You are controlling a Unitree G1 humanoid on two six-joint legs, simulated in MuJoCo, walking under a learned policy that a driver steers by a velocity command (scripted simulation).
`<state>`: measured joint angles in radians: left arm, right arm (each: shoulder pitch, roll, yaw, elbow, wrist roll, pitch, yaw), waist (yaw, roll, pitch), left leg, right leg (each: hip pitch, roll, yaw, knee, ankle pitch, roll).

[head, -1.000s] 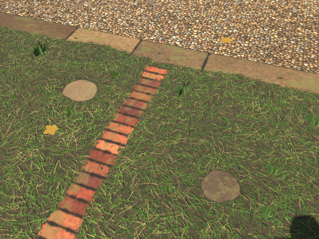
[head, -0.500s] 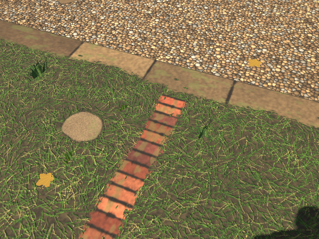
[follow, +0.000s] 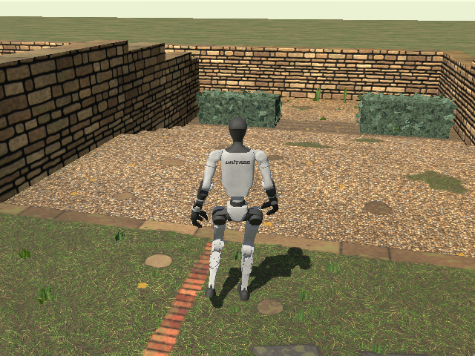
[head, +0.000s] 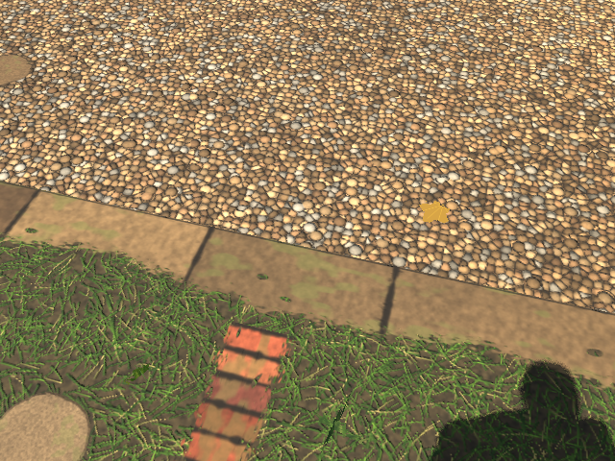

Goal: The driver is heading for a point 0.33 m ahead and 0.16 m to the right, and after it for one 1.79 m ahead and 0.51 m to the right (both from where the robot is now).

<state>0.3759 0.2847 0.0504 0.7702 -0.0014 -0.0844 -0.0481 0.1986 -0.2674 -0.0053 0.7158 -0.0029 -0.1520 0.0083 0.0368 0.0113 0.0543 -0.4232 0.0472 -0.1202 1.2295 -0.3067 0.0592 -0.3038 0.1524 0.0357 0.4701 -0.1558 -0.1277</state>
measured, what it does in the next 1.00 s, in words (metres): walks ahead, turning right: left foot, then right foot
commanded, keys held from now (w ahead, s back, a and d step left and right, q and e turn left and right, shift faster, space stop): w+e+shift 0.48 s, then w+shift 0.52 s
